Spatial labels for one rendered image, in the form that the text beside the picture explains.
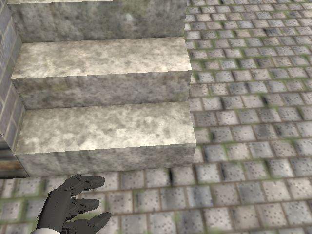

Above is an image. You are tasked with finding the robot left hand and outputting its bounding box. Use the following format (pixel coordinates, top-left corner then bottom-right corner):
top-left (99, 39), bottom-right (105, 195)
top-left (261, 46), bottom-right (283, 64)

top-left (36, 174), bottom-right (111, 234)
